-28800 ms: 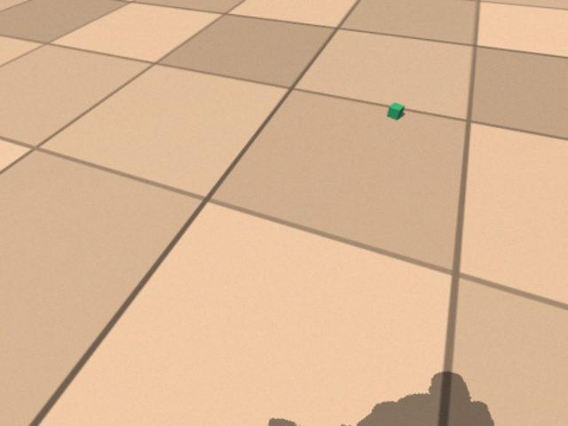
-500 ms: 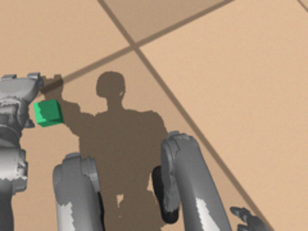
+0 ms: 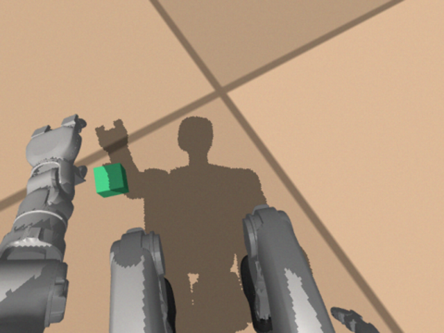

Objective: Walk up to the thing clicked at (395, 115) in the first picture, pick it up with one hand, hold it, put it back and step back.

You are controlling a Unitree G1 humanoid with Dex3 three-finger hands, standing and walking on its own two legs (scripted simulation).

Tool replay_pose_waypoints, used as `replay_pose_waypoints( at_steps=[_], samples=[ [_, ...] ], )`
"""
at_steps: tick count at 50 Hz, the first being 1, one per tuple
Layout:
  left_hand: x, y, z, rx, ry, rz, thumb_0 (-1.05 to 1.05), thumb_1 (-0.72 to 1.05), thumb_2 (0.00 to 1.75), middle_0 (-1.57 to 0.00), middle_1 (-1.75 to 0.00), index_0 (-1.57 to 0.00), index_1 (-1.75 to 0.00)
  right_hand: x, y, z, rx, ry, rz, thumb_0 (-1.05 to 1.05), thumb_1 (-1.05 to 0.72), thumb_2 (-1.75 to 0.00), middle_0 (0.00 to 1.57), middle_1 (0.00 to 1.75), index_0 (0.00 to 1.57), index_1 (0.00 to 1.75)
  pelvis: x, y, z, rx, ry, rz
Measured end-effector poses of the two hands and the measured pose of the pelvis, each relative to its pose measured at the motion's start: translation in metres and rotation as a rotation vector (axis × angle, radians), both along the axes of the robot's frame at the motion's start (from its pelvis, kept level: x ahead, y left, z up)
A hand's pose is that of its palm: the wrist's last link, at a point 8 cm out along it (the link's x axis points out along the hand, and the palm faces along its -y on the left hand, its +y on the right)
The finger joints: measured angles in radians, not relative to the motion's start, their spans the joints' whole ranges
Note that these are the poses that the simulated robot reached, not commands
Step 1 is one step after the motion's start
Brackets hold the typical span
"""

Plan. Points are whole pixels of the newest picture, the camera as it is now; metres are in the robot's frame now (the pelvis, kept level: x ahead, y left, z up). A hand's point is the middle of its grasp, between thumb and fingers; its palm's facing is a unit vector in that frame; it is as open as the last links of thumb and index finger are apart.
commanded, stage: home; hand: left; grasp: from above
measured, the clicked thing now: (111, 180) +0.49 +0.24 -0.37
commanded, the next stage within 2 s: none
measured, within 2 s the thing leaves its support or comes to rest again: neither
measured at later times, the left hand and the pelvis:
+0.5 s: hand (30, 260) +0.28 +0.21 +0.08, palm faces -0.09 -0.87 -0.48, open 7.4 cm; pelvis +0.01 -0.01 +0.18, yaw +4 degrees
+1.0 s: hand out of the picture +0.23 +0.20 +0.26, palm faces +0.17 -0.96 -0.22, open 7.4 cm; pelvis +0.08 +0.00 +0.31, yaw +6 degrees
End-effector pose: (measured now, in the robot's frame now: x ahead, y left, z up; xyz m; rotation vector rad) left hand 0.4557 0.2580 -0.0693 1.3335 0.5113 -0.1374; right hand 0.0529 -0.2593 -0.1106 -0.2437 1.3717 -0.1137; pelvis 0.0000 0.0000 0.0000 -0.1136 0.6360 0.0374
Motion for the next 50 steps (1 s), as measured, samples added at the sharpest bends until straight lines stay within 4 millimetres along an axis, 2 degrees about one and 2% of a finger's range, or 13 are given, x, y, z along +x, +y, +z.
replay_pose_waypoints(
  at_steps=[5,9,16,21,28,39,45,50],
  samples=[
    [-0.045,0.005,0.041,-0.155,0.021,0.080,0.00,0.55,0.91,-0.23,-0.43,-0.22,-0.44,0.039,-0.006,0.038,-0.016,-0.094,0.032,0.01,-0.90,-0.90,0.21,0.30,0.20,0.30,0.000,-0.001,0.039,0.011,-0.019,0.010],
    [-0.084,0.008,0.072,-0.265,0.016,0.150,0.00,0.72,0.90,-0.22,-0.36,-0.22,-0.37,0.076,-0.008,0.070,-0.038,-0.190,0.073,0.01,-0.91,-0.90,0.20,0.30,0.20,0.30,-0.001,-0.003,0.067,0.021,-0.046,0.020],
    [-0.141,0.007,0.122,-0.433,0.008,0.315,0.00,0.85,0.90,-0.22,-0.31,-0.22,-0.31,0.138,0.003,0.128,-0.045,-0.394,0.127,0.01,-0.91,-0.90,0.20,0.30,0.20,0.30,0.001,-0.006,0.114,0.038,-0.106,0.036],
    [-0.171,-0.002,0.159,-0.568,0.018,0.437,0.00,0.88,0.90,-0.22,-0.30,-0.22,-0.30,0.167,0.020,0.174,-0.024,-0.521,0.131,0.01,-0.91,-0.90,0.20,0.30,0.20,0.30,0.007,-0.007,0.150,0.048,-0.155,0.042],
    [-0.200,-0.013,0.211,-0.742,0.033,0.588,0.01,0.89,0.90,-0.21,-0.30,-0.21,-0.30,0.179,0.037,0.235,-0.006,-0.616,0.118,0.01,-0.91,-0.90,0.20,0.30,0.20,0.30,0.020,-0.007,0.200,0.060,-0.231,0.049],
    [-0.230,-0.014,0.296,-0.906,0.041,0.780,0.01,0.90,0.90,-0.21,-0.30,-0.21,-0.29,0.164,0.038,0.308,-0.051,-0.624,0.065,0.01,-0.90,-0.90,0.21,0.30,0.20,0.30,0.052,-0.004,0.271,0.071,-0.344,0.062],
    [-0.243,-0.014,0.338,-0.949,0.029,0.808,0.01,0.90,0.90,-0.21,-0.29,-0.21,-0.29,0.167,0.034,0.339,-0.077,-0.668,0.041,0.01,-0.90,-0.90,0.21,0.30,0.20,0.30,0.069,-0.001,0.297,0.076,-0.395,0.065],
    [-0.251,-0.012,0.358,-0.957,0.018,0.805,0.01,0.90,0.90,-0.21,-0.29,-0.21,-0.29,0.182,0.033,0.356,-0.084,-0.730,0.046,0.02,-0.90,-0.90,0.21,0.30,0.20,0.30,0.078,0.001,0.308,0.081,-0.423,0.070]
  ],
)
